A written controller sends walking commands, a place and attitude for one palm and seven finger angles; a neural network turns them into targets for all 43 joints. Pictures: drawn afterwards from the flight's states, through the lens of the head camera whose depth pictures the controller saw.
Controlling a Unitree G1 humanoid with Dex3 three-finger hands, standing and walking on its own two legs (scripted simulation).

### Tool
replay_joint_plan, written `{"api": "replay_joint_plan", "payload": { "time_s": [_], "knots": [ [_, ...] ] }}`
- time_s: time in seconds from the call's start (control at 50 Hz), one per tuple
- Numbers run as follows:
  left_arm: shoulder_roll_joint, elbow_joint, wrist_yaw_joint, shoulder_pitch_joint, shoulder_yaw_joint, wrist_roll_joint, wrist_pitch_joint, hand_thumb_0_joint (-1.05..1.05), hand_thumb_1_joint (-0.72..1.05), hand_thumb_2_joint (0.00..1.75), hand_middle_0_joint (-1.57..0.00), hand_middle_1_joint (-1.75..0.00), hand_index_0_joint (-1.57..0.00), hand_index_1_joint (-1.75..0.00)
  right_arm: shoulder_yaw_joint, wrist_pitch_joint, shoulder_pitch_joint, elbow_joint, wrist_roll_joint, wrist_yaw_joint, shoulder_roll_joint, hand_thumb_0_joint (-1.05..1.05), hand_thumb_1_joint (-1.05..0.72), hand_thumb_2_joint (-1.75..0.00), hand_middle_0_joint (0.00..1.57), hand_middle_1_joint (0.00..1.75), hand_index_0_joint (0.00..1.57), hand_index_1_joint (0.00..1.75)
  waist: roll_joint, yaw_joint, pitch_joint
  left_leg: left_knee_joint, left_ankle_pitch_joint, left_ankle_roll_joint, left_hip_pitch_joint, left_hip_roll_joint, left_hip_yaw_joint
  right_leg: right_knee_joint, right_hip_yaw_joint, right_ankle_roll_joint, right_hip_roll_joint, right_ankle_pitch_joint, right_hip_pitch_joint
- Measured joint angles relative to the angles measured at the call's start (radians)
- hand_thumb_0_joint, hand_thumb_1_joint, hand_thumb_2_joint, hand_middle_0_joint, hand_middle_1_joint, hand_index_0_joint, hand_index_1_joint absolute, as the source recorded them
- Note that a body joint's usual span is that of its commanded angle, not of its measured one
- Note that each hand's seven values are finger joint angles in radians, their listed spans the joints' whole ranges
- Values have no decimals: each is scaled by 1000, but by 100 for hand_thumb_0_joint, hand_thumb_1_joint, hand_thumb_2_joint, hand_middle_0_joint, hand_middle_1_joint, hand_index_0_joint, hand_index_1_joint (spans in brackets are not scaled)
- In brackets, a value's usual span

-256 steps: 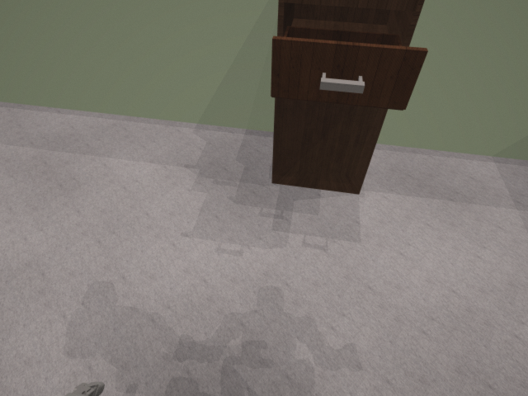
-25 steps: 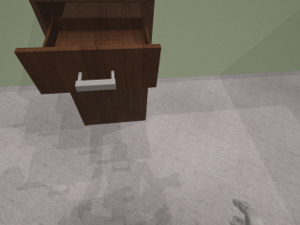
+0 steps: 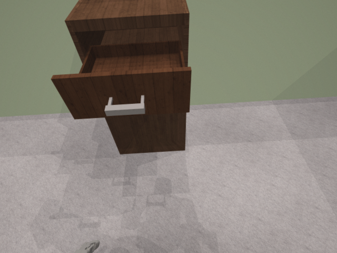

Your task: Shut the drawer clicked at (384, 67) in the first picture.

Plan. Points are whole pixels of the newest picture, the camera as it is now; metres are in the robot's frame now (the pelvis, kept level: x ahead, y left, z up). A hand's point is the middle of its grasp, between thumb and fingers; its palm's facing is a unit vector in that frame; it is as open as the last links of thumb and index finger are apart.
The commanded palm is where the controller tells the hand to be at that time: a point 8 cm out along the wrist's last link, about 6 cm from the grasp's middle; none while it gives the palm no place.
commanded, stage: take the last steps up to it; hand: left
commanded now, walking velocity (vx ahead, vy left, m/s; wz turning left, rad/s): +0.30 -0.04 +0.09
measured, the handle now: (126, 104) +0.54 +0.16 +0.03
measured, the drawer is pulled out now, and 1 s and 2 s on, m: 0.30 0.30 0.30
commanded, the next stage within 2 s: come to a stop and stand still in 0.90 s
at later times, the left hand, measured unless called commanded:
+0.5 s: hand out of the picture -0.03 +0.22 -0.17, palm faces +0.10 -0.99 -0.13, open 7.4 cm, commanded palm none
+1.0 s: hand (125, 200) +0.30 +0.16 -0.17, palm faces +0.03 -0.98 -0.19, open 7.3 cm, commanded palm none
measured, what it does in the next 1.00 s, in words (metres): walks ahead: left foot, then right foot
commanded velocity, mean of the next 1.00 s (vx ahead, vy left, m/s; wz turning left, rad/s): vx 0.24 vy -0.07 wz -0.01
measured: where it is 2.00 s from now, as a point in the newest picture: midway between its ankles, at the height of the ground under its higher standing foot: (178, 250)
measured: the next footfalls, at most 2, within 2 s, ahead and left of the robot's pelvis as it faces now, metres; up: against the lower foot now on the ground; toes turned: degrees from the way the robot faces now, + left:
left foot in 0.36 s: +0.04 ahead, +0.15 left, +0.00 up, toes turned +9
right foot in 0.88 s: +0.33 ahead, -0.10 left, +0.00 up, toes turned -1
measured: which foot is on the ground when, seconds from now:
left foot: up 0.00-0.34, down 0.36-0.88, up 0.90-1.00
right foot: down 0.00-0.36, up 0.38-0.86, down 0.88-1.00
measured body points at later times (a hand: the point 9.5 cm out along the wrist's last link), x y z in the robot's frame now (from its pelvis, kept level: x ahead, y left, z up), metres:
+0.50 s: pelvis +0.05 +0.05 +0.01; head +0.04 +0.08 +0.46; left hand -0.03 +0.27 -0.16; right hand +0.07 -0.18 -0.13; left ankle +0.00 +0.14 -0.73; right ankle +0.04 -0.09 -0.66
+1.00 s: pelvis +0.20 -0.01 -0.01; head +0.22 -0.02 +0.44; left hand +0.30 +0.21 -0.15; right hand +0.13 -0.24 -0.17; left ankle +0.11 +0.11 -0.65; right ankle +0.29 -0.11 -0.73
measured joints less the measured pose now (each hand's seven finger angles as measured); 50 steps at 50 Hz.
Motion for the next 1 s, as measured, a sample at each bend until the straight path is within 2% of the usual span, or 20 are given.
{"api": "replay_joint_plan", "payload": {
  "time_s": [0.02, 0.06, 0.12, 0.22, 0.3, 0.34, 0.36, 0.42, 0.48, 0.54, 0.64, 0.7, 0.78, 0.82, 0.86, 0.88, 0.94, 0.96, 1.0],
  "knots": [
    [-6, 0, 0, 6, -2, 1, 0, 1, 91, 90, -20, -30, -20, -30, -5, 8, 5, 8, -1, 0, -4, 0, -90, -90, 20, 30, 20, 30, 2, 0, -3, 92, -24, -5, -31, 2, 9, -8, -8, -5, -5, -2, 7],
    [-15, 5, 0, 19, -3, 1, 1, 0, 91, 90, -20, -30, -21, -30, -11, 15, 15, 23, -6, 5, -10, 0, -91, -90, 20, 30, 20, 30, 4, 0, -7, 242, 6, -14, -79, 21, 27, -40, -21, -7, -11, 10, 29],
    [-21, 27, -2, 50, 0, 4, -5, 0, 91, 90, -20, -30, -21, -30, -15, 11, 34, 40, -15, 14, -13, 0, -91, -90, 20, 29, 20, 30, -2, 3, -22, 314, 73, -24, -102, 66, 51, -91, -38, -4, -17, 33, 57],
    [-6, 78, -5, 121, 10, 12, -24, 0, 92, 90, -20, -30, -21, -30, -13, -2, 48, 63, -21, 23, -1, 0, -91, -90, 20, 29, 20, 30, -32, 29, -44, 143, 74, -25, -48, 124, 94, -150, -53, 2, -26, 54, 87],
    [9, 136, -13, 185, 14, 14, -23, 0, 92, 90, -20, -30, -21, -30, -4, -21, 31, 67, -18, 23, 14, 0, -91, -90, 19, 29, 20, 30, -54, 58, -52, -44, 59, -12, 16, 129, 126, -158, -54, 15, -29, 49, 92],
    [15, 169, -15, 220, 18, 9, -16, 0, 92, 90, -20, -30, -20, -30, 4, -43, 22, 63, -16, 19, 22, 0, -91, -90, 19, 29, 20, 30, -61, 65, -56, -177, 103, -7, 76, 124, 149, -129, -53, 28, -29, 27, 85],
    [15, 184, -17, 238, 18, 5, -10, 0, 92, 90, -20, -30, -20, -30, 8, -58, 21, 59, -15, 15, 23, 0, -91, -90, 19, 29, 20, 30, -59, 64, -59, -239, 131, 0, 102, 124, 149, -92, -53, 32, -25, 2, 71],
    [23, 233, -22, 266, 23, 9, 23, 1, 92, 90, -20, -30, -20, -30, 19, -88, 19, 58, -21, 5, 54, 0, -91, -90, 20, 29, 20, 30, -89, 57, -57, -220, 134, 22, 123, 115, 174, 160, -18, 16, -32, -149, -23],
    [26, 253, -35, 254, 29, 15, 33, 1, 92, 90, -20, -30, -20, -30, 29, -106, 57, 65, -20, -12, 77, 0, -92, -90, 20, 29, 20, 30, -96, 41, -55, -300, 141, 26, 193, 110, 180, 394, -4, 15, -37, -89, -141],
    [27, 238, -42, 213, 32, 12, 21, 1, 91, 90, -20, -30, -20, -30, 41, -116, 102, 92, -14, -20, 96, 0, -92, -90, 20, 30, 20, 30, -100, 41, -41, -392, 171, 28, 262, 101, 184, 485, 8, 27, -57, 8, -239],
    [24, 197, -41, 125, 35, 9, 18, 1, 91, 90, -20, -30, -20, -30, 51, -120, 176, 139, -10, -26, 129, 0, -91, -90, 20, 30, 20, 30, -104, 34, -22, -464, 170, 20, 339, 95, 193, 501, 19, 39, -78, 97, -354],
    [24, 177, -38, 66, 37, 8, 21, 1, 92, 90, -20, -30, -20, -30, 49, -118, 211, 160, -13, -27, 140, 0, -91, -90, 20, 30, 20, 30, -100, 16, -8, -477, 150, 8, 376, 99, 200, 406, 1, 36, -85, 125, -372],
    [27, 151, -42, -14, 36, 2, 16, 1, 93, 90, -20, -30, -20, -30, 41, -111, 242, 181, -21, -27, 139, 0, -91, -90, 20, 30, 20, 30, -84, -19, 18, -461, 99, -20, 416, 114, 206, 217, -24, 12, -75, 121, -331],
    [25, 135, -43, -46, 35, 1, 5, 1, 93, 90, -20, -30, -20, -30, 36, -105, 253, 193, -23, -26, 131, 0, -90, -90, 20, 30, 20, 30, -69, -33, 29, -423, 56, -39, 427, 132, 205, 131, -37, -7, -57, 105, -280],
    [29, 118, -44, -62, 32, 3, -23, 1, 92, 90, -20, -30, -20, -30, 32, -97, 271, 204, -18, -22, 127, 0, -90, -90, 20, 30, 21, 30, -61, -36, 28, -306, -13, -49, 402, 153, 196, 31, -53, -25, -39, 133, -193],
    [34, 110, -42, -66, 33, 5, -42, 1, 92, 90, -20, -30, -20, -30, 31, -92, 278, 209, -11, -18, 129, 0, -90, -90, 20, 30, 21, 30, -73, -32, 22, -170, -37, -37, 346, 157, 190, 14, -50, -41, -47, 202, -176],
    [6, 107, -28, -72, 28, -4, -63, 0, 92, 90, -20, -30, -20, -30, 20, -62, 214, 200, 3, -16, 93, 0, -90, -90, 20, 30, 20, 30, -29, -23, 45, 296, -60, 5, 131, 157, 97, 88, -75, -37, -18, 119, -167],
    [-1, 110, -23, -64, 24, -4, -58, 0, 92, 90, -20, -30, -20, -30, 15, -55, 188, 187, 0, -16, 82, 0, -91, -90, 20, 30, 20, 30, -22, -21, 43, 383, -40, 11, 68, 154, 91, 75, -79, -35, -11, 102, -150],
    [-15, 122, -12, -42, 17, -1, -45, 0, 92, 90, -20, -30, -20, -30, 8, -50, 138, 151, -7, -15, 62, 0, -91, -90, 20, 30, 20, 30, -18, -21, 28, 437, 1, 13, -34, 157, 102, 26, -86, -31, 0, 104, -115]
  ]
}}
